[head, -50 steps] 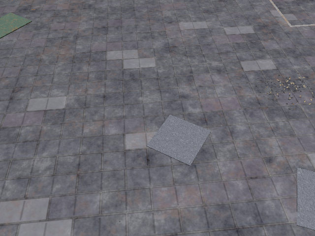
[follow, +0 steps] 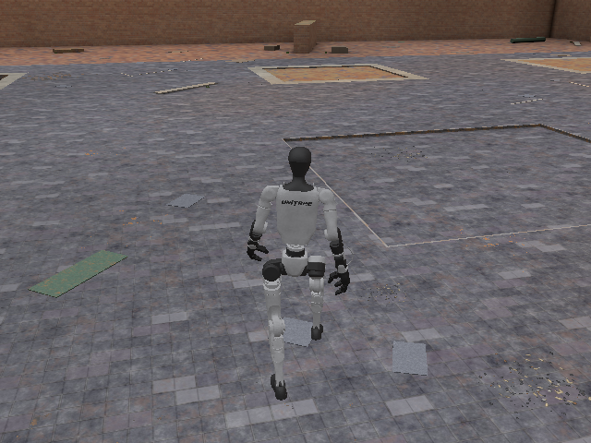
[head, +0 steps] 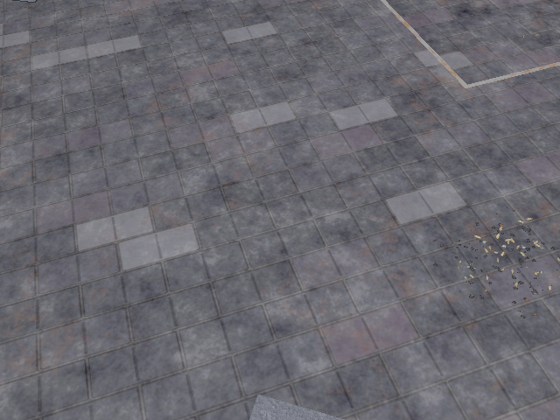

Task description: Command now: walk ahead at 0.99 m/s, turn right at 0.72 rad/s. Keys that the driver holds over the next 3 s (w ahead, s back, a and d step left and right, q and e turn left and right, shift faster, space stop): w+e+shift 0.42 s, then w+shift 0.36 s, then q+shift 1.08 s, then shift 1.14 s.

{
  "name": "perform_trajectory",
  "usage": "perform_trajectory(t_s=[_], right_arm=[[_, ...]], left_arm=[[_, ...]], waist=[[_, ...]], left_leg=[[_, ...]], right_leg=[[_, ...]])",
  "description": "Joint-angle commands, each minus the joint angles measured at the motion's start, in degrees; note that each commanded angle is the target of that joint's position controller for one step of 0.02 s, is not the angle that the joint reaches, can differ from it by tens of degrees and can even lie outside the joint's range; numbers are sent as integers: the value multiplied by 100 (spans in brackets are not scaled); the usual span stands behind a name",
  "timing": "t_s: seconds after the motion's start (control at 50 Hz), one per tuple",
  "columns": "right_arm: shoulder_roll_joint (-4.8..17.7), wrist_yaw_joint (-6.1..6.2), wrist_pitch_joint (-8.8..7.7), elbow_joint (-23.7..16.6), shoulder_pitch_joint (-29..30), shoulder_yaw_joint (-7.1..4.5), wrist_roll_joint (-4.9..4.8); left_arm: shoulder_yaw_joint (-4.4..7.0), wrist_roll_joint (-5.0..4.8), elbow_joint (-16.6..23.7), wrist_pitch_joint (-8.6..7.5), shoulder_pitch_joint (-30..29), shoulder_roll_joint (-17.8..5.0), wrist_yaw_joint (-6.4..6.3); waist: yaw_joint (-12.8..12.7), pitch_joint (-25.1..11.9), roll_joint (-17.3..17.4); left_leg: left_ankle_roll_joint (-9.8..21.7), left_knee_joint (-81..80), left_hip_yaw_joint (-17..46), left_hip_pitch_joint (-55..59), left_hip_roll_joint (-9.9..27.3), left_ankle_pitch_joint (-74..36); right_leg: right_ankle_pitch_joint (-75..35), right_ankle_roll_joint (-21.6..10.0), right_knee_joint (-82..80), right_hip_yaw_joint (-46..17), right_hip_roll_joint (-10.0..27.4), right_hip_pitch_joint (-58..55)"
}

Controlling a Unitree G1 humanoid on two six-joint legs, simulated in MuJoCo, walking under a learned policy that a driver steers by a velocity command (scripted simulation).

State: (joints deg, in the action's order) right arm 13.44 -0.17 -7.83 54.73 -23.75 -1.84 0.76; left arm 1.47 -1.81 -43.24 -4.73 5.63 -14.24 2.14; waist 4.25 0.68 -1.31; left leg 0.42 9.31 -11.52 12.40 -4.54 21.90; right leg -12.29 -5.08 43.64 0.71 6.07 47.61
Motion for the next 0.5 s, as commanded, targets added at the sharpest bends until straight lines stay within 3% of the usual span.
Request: perform_trajectory(t_s=[0.02,0.04,0.06,0.08,0.1,0.12,0.14,0.16,0.18,0.2,0.22,0.24,0.26,0.3,0.34,0.38,0.42,0.46,0.5], right_arm=[[1211,147,82,-422,149,-211,31],[1388,213,201,-495,156,-259,86],[1549,265,324,-588,322,-311,127],[1651,268,396,-740,665,-343,125],[1581,250,372,-873,974,-339,66],[406,96,103,-1160,605,-39,120],[298,-56,-244,-1569,220,104,-217],[848,-102,-413,-1702,1130,14,-316],[799,-90,-437,-1919,1523,9,-360],[724,-37,-394,-1863,1544,15,-196],[707,-26,-328,-1832,1370,-12,-90],[764,-32,-227,-1809,1255,-54,-38],[794,-11,-157,-1836,1244,-84,-14],[738,45,-69,-2038,1696,-68,51],[486,68,-58,-2371,2507,2,95],[335,51,-64,-2571,2924,13,37],[559,39,-85,-2683,3035,-117,-123],[762,32,-123,-2728,3096,-211,-237],[973,9,-197,-2666,2793,-334,-258]], left_arm=[[112,-36,662,-125,-660,-421,219],[205,-80,694,-97,-404,-615,250],[321,-127,619,-33,286,-833,257],[495,-107,350,66,1541,-1199,220],[691,-103,35,178,2823,-1573,111],[773,-47,12,288,2684,-1989,26],[599,177,263,129,2399,-1568,29],[526,230,298,24,2522,-1021,6],[470,263,251,-84,2322,-874,56],[426,202,332,-163,1935,-759,107],[434,191,444,-182,1514,-822,71],[417,170,535,-157,1278,-815,29],[405,87,541,-134,1219,-774,-12],[374,3,532,-115,1334,-715,-133],[381,-2,497,-64,1427,-752,-260],[421,-7,427,-1,1554,-832,-285],[458,-74,326,9,1732,-863,-277],[448,-105,200,6,1860,-734,-310],[477,-40,70,67,1958,-708,-346]], waist=[[-267,640,312],[-490,335,564],[-938,-62,845],[-1573,-672,1035],[-2148,-1091,767],[-1332,-915,-1950],[-877,-2164,-1976],[-1277,-1663,-840],[-955,-905,149],[-625,-571,879],[-326,-327,867],[-163,-91,756],[-90,52,669],[-203,352,570],[-500,585,287],[-779,513,-58],[-919,307,-261],[-962,278,-451],[-772,92,-562]], left_leg=[[236,126,-178,-759,1592,-5796],[178,779,-219,-351,1666,-7387],[184,1811,-230,-256,1779,-8573],[271,3208,-122,-668,1852,-8959],[203,5122,-97,-1832,1532,-7856],[-106,7839,249,-4317,143,-176],[60,8897,1926,-5933,-210,859],[461,8348,2231,-6099,200,249],[537,7715,2149,-6062,361,-62],[509,7134,2161,-5678,589,-217],[378,6741,2207,-5225,698,-326],[228,6457,2182,-4974,784,-344],[80,6053,2096,-4880,852,-382],[-172,5071,1834,-4703,889,-666],[-333,3805,1575,-4345,697,-1766],[-384,2736,1398,-3608,405,-2744],[-451,2225,1559,-3109,240,-3065],[-403,1824,1714,-3360,367,-3020],[-196,1692,1613,-3302,385,-2643]], right_leg=[[117,-202,-594,709,-540,-1058],[681,-276,-488,944,-830,-1339],[1236,-390,-283,1036,-1018,-1988],[1651,-582,-83,864,-1079,-3368],[1784,-732,-477,299,-1011,-5191],[1886,-1489,-757,-1797,-70,-6549],[4919,-2549,-2372,-5336,935,-7672],[5168,-1933,-2972,-5324,778,-7295],[4655,-1668,-3058,-4882,636,-6348],[4058,-1550,-3020,-4390,449,-5439],[3529,-1555,-3022,-3958,174,-4593],[3112,-1513,-3127,-3518,-87,-4070],[2793,-1486,-3183,-3186,-227,-3752],[2244,-1435,-3259,-2671,-439,-3051],[1888,-1250,-3213,-2253,-758,-2432],[2050,-925,-3111,-2100,-942,-2024],[2486,-769,-2933,-2441,-855,-2246],[2361,-694,-2565,-2600,-619,-3181],[855,-601,-1940,-2613,-363,-4131]])
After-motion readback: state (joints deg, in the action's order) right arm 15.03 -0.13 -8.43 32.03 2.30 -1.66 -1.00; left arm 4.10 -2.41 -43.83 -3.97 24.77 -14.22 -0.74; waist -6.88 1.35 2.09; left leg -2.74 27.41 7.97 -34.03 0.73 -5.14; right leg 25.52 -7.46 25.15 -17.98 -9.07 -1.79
